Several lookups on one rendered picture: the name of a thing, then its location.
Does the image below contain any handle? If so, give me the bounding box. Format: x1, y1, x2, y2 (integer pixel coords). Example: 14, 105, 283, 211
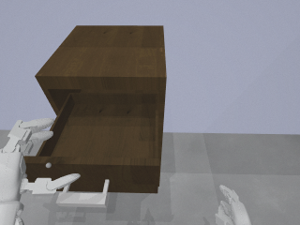
56, 179, 110, 208

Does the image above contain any right robot hand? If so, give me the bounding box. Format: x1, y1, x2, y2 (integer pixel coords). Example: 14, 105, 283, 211
215, 185, 251, 225

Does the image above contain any left robot hand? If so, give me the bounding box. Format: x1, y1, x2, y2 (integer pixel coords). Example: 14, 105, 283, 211
0, 118, 81, 203

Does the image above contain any drawer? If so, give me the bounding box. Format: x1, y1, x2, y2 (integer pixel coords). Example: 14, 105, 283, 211
23, 93, 159, 194

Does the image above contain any cabinet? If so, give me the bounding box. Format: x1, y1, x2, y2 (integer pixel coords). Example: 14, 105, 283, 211
35, 25, 167, 187

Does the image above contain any robot left forearm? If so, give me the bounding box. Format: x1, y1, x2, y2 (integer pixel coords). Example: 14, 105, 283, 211
0, 201, 24, 225

